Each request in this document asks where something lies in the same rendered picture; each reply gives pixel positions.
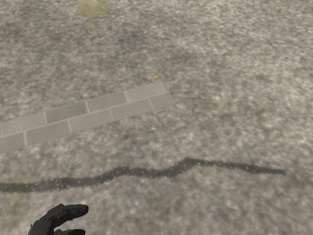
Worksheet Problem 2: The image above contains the robot left hand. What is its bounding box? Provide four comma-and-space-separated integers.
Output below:
27, 204, 89, 235

